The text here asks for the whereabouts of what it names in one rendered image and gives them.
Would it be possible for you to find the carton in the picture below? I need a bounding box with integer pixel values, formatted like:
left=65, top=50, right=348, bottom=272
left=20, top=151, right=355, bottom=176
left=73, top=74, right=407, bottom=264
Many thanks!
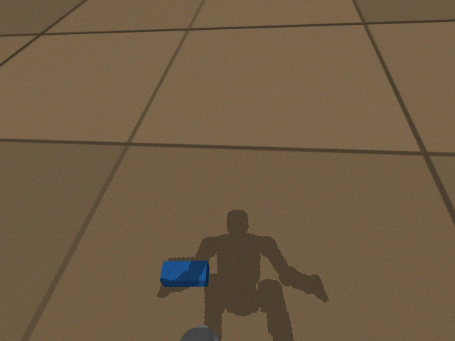
left=160, top=261, right=210, bottom=287

